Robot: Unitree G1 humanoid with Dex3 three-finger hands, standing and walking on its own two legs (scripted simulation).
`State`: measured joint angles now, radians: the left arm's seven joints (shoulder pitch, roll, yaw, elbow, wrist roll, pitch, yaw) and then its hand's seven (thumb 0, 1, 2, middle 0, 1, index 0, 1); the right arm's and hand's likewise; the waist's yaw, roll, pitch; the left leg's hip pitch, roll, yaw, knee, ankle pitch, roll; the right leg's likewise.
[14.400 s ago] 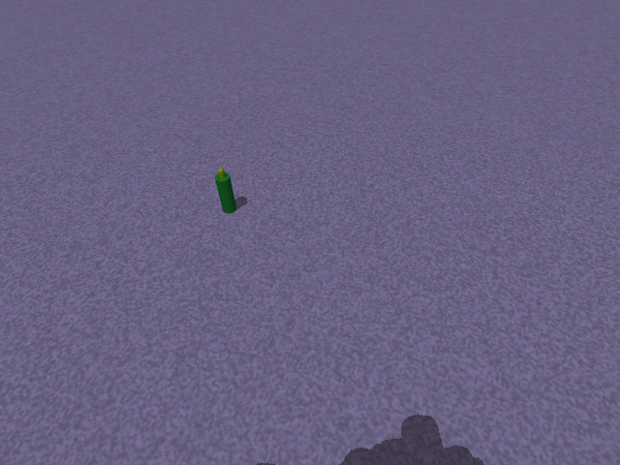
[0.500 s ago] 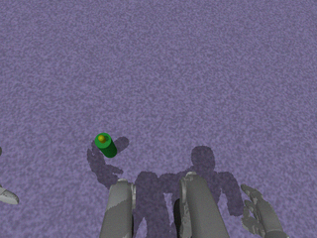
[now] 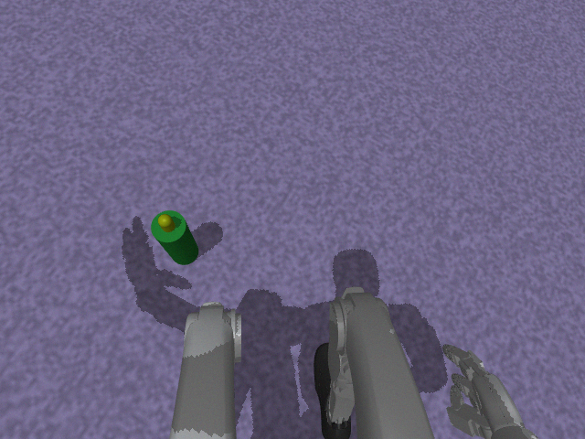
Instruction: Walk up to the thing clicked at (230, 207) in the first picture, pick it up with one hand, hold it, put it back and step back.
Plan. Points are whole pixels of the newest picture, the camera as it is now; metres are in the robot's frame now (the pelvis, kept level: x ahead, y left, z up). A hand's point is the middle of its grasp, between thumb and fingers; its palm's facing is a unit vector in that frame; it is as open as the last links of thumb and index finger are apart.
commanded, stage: go down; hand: left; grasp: from the side
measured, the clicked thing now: (175, 237) +0.47 +0.21 -0.34
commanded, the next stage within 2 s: approach in 0.86 s
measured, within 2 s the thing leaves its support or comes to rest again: neither
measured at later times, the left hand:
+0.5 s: hand out of the picture +0.38 +0.40 -0.04, palm faces +0.17 -0.98 -0.13, open 17.5 cm
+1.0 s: hand out of the picture +0.38 +0.41 -0.05, palm faces +0.17 -0.98 -0.11, open 17.4 cm
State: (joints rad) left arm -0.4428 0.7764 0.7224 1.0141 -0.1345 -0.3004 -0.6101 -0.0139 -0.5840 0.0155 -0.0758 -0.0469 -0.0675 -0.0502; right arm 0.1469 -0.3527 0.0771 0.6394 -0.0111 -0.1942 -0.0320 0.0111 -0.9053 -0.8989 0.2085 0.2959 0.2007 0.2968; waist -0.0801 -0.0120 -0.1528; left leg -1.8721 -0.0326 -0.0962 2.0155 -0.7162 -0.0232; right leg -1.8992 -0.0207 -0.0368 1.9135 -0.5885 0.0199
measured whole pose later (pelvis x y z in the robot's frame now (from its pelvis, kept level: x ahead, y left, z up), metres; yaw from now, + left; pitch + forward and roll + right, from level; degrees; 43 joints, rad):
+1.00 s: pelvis -0.01 +0.01 -0.06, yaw -1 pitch +32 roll -6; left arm -0.60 0.89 0.78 1.09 -0.13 -0.32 -0.68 -0.01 -0.53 0.07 -0.06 -0.07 -0.05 -0.08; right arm 0.15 -0.38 0.11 0.64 -0.03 -0.17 -0.01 0.01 -0.90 -0.90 0.21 0.30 0.20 0.30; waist -0.11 -0.02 -0.11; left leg -2.06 -0.06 -0.10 2.22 -0.71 -0.01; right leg -2.07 -0.03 -0.04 2.09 -0.58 0.03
